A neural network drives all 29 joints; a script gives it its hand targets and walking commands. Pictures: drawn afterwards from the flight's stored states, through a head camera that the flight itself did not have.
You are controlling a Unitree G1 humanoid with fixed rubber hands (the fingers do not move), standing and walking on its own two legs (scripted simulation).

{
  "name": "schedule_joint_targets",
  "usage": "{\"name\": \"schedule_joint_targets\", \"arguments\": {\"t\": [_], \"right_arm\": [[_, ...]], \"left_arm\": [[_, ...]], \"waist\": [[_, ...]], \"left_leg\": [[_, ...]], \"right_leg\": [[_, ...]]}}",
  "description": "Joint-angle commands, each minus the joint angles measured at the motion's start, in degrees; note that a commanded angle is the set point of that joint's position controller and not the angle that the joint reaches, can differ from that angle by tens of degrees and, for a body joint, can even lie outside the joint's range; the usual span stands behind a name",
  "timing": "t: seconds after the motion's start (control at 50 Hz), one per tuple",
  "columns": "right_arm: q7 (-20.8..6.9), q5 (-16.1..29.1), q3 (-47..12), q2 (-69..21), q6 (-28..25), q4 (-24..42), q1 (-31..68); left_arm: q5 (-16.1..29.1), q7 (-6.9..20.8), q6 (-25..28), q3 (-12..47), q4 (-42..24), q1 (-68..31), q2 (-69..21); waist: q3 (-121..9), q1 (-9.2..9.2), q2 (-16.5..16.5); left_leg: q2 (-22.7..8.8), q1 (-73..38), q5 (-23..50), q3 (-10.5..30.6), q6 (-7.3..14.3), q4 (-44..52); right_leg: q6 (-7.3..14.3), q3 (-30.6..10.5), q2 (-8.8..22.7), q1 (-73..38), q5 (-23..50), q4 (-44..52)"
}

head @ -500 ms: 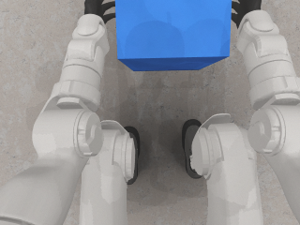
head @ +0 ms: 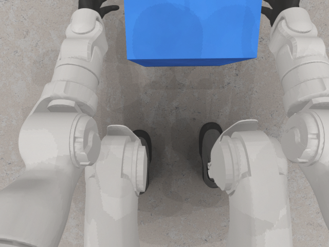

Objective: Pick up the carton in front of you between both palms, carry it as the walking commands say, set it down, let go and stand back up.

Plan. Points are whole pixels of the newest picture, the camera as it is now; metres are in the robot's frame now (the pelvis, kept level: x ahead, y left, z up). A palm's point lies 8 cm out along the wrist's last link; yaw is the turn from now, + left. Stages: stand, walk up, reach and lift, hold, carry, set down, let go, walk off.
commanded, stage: set down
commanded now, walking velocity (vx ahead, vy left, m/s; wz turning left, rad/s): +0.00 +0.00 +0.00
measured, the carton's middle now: (186, 13) +0.54 -0.04 -0.24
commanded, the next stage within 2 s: let go in 1.20 s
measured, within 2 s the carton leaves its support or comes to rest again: neither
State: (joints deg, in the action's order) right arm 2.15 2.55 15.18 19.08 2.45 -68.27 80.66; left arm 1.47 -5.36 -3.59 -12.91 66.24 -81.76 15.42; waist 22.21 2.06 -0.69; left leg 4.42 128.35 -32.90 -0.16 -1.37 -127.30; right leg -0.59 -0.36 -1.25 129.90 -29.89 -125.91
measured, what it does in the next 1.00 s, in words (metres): rises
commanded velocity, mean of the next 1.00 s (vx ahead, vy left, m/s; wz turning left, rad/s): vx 0.00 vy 0.00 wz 0.00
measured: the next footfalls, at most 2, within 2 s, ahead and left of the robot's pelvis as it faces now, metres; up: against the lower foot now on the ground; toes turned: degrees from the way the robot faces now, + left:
none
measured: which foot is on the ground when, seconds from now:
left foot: down 0.00-1.00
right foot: down 0.00-1.00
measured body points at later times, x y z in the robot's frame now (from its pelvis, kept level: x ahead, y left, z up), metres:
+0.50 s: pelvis +0.02 +0.00 +0.06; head +0.35 -0.02 +0.37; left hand +0.56 +0.15 -0.06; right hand +0.54 -0.23 -0.06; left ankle +0.12 +0.11 -0.33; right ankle +0.13 -0.12 -0.33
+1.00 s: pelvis +0.04 +0.00 +0.19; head +0.34 -0.02 +0.52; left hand +0.56 +0.16 +0.08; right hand +0.54 -0.24 +0.08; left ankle +0.11 +0.11 -0.33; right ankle +0.13 -0.12 -0.33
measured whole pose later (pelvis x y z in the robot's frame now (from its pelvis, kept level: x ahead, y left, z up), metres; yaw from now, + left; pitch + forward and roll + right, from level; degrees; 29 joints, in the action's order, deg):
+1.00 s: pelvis +0.04 +0.00 +0.19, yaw -1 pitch +47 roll +1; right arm 0.1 4.2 15.2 17.2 8.3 -46.6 59.3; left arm 2.7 -4.8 -9.1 -13.6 44.8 -59.7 13.1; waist -5.0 1.6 -0.8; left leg 3.0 106.9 -27.9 1.2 -0.9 -87.9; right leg 0.0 -1.1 -2.0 108.6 -25.3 -87.0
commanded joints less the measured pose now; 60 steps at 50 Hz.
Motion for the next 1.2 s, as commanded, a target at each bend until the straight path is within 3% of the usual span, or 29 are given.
{"name": "schedule_joint_targets", "arguments": {"t": [0.0,0.06,0.14,0.3,0.42,0.5,0.82,1.18], "right_arm": [[2.2,6.5,-4.3,10.7,-3.4,5.0,12.9],[1.9,10.5,-7.8,10.9,-4.3,8.4,13.9],[2.1,12.7,-8.7,12.1,-3.8,11.6,10.1],[2.6,10.5,-6.4,10.8,0.4,22.8,2.5],[1.7,5.7,-2.8,6.4,2.3,20.1,-1.9],[1.1,4.3,-2.1,5.2,1.8,18.8,-2.5],[-0.8,2.8,0.0,6.5,5.0,28.8,-6.2],[-3.6,-1.7,3.0,2.5,2.6,26.2,-14.4]], "left_arm": [[6.8,-1.6,2.6,5.3,-5.9,-12.3,7.9],[10.9,-1.2,3.3,9.3,-10.3,-13.7,7.6],[12.8,-1.7,2.9,10.0,-14.3,-10.4,9.5],[8.9,-3.4,-0.7,5.7,-24.1,-2.0,8.9],[4.6,-2.1,-2.2,1.6,-19.8,2.0,5.1],[3.1,-1.4,-1.7,0.2,-18.0,2.8,4.3],[2.3,-0.6,-4.7,-0.1,-28.6,6.5,4.5],[-1.3,2.6,-2.3,-2.7,-25.6,14.7,1.5]], "waist": [[-62.0,1.7,-0.9],[-67.8,2.16,-1.1],[-77.0,2.09,-0.7],[-89.8,1.12,0.4],[-74.0,0.64,0.8],[-73.4,0.15,0.9],[-88.8,0.52,0.5],[-80.1,0.28,0.2]], "left_leg": [[-1.5,-26.2,12.6,0.1,-0.9,9.3],[-2.0,-27.6,16.7,0.2,-1.1,8.1],[-1.8,-32.0,18.9,-1.0,-1.2,8.1],[0.4,-37.7,16.6,-3.7,-0.3,14.6],[0.5,-28.5,11.0,-3.5,0.0,21.6],[0.3,-28.4,11.1,-3.0,0.0,25.4],[1.0,-46.0,17.9,-3.7,-0.6,40.9],[0.2,-58.6,24.3,-1.3,-1.2,61.8]], "right_leg": [[-1.0,0.4,0.8,-29.7,14.2,7.8],[-0.5,0.2,1.4,-33.1,19.5,6.9],[-0.4,0.8,1.0,-39.6,22.4,7.0],[-0.3,3.1,-1.1,-47.7,20.7,13.5],[-0.6,3.0,-1.6,-39.5,15.3,20.3],[-0.8,2.7,-1.7,-39.2,15.2,23.9],[-1.2,3.8,-2.7,-55.5,21.3,39.8],[-1.3,1.7,-2.0,-68.2,27.6,60.3]]}}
